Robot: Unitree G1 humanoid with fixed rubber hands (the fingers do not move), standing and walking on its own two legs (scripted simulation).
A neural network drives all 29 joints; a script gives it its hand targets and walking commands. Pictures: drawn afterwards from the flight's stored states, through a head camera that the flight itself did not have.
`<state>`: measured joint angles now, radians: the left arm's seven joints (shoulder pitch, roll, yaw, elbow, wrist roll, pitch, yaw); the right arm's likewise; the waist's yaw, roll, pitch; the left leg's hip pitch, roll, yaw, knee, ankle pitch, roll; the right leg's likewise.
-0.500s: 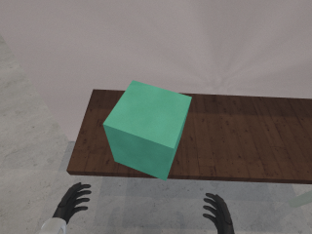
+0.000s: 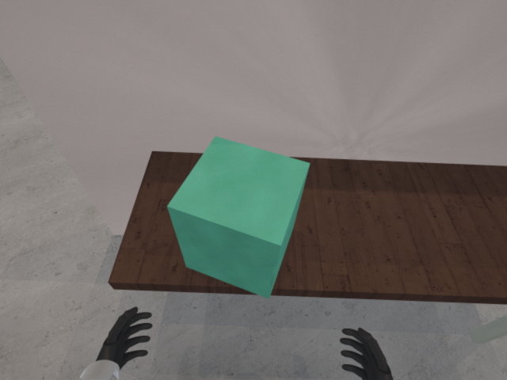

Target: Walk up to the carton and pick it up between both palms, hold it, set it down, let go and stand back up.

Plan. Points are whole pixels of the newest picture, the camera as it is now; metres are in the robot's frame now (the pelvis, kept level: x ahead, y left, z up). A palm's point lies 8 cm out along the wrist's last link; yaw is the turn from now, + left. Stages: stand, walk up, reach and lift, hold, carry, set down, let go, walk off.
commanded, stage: set down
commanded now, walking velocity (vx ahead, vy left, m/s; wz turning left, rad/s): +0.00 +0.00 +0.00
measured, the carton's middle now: (242, 219) +0.45 +0.03 -0.09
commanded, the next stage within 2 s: let go in 0.32 s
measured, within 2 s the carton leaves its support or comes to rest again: neither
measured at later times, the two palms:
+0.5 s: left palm (121, 371) +0.16 +0.21 -0.08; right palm out of the picture +0.13 -0.21 -0.10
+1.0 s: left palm (102, 371) +0.16 +0.24 -0.08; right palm out of the picture +0.13 -0.23 -0.10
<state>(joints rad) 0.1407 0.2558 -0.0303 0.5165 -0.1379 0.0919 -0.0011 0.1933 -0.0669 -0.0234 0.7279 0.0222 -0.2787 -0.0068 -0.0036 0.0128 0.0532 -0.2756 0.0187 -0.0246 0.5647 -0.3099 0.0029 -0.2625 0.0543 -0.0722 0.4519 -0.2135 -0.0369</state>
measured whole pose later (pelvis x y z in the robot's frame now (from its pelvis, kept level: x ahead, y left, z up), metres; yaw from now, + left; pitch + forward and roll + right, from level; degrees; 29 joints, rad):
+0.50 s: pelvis -0.01 -0.01 +0.00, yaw +0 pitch +0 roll -1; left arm 0.14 0.22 -0.03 0.52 -0.13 0.15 0.04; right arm 0.18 -0.08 -0.06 0.74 -0.01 -0.20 0.03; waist 0.00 0.01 0.05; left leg -0.26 0.02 -0.02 0.54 -0.29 -0.01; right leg -0.26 0.05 -0.07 0.46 -0.21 -0.05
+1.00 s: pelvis +0.00 -0.01 +0.00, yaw +0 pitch +0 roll -1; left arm 0.14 0.29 -0.03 0.66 -0.07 0.01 0.03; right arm 0.17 -0.14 -0.07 0.79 -0.02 -0.06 0.01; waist 0.00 0.01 -0.01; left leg -0.25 0.02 -0.02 0.54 -0.30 -0.01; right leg -0.26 0.05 -0.07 0.48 -0.23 -0.05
